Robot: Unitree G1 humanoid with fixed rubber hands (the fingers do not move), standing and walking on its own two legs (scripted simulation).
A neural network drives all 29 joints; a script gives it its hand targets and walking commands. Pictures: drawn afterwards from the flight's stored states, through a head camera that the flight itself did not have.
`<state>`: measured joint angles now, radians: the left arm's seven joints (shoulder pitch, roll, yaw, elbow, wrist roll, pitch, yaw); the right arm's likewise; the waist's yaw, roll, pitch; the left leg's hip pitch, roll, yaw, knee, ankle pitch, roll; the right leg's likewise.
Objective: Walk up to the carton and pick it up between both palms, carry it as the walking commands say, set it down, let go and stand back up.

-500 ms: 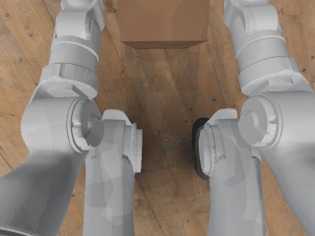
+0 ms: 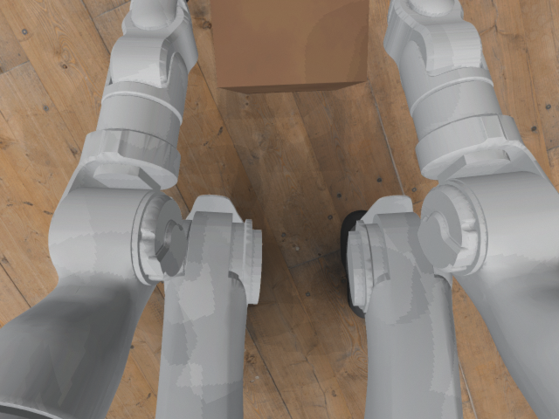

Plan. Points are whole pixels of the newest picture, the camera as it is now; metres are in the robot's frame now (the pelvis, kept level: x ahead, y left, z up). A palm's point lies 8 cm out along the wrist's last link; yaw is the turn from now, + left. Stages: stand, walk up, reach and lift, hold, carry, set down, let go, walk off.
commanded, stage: reach and lift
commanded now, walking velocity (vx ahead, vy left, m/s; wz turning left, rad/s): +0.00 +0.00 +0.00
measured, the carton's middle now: out of the picture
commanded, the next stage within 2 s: none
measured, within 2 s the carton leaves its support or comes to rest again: neither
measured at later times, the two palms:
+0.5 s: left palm out of the picture +0.54 +0.13 -0.11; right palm out of the picture +0.55 -0.10 -0.10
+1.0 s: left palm out of the picture +0.52 +0.13 -0.04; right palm out of the picture +0.53 -0.10 -0.03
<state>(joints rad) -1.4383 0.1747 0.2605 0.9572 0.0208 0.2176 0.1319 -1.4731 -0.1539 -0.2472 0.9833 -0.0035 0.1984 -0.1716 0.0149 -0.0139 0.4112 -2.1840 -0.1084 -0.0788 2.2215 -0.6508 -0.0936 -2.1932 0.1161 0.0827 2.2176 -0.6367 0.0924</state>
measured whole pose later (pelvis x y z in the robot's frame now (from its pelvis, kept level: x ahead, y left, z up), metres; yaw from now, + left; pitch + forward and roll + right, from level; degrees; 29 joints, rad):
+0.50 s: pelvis -0.01 +0.00 +0.04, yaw +0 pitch +41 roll +0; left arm -1.41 0.08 0.40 0.82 0.18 0.33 0.15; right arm -1.44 -0.05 -0.42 0.83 -0.19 0.30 -0.18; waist 0.00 -0.02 0.24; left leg -2.20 -0.12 -0.09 2.05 -0.58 -0.09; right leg -2.20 0.13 0.10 2.05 -0.57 0.10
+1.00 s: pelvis +0.00 +0.00 +0.08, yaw +0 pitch +42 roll +1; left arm -1.27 0.02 0.41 0.76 0.20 0.33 0.15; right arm -1.29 0.02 -0.44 0.75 -0.19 0.30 -0.18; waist 0.01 -0.02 0.11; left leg -2.08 -0.13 -0.10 1.91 -0.57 -0.10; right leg -2.09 0.14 0.12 1.91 -0.56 0.10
